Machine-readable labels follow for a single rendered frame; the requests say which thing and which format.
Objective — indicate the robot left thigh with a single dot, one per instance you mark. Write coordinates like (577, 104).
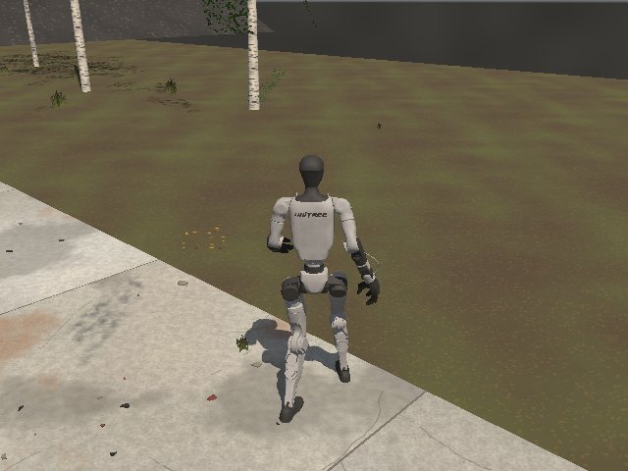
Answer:
(296, 311)

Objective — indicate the robot left upper arm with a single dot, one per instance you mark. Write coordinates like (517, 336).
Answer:
(280, 209)

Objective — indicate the robot right upper arm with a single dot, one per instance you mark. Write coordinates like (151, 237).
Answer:
(343, 207)

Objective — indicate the left robot forearm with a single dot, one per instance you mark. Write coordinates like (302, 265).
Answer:
(272, 248)

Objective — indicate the right robot forearm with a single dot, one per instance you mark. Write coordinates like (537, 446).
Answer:
(362, 264)

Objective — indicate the robot left hand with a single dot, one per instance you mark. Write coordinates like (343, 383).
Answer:
(285, 247)

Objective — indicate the robot right thigh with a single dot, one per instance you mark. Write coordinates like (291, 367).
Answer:
(337, 287)

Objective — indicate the robot thigh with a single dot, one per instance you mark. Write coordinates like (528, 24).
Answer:
(337, 287)
(296, 311)

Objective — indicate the robot right hand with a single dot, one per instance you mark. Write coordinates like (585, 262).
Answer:
(374, 290)

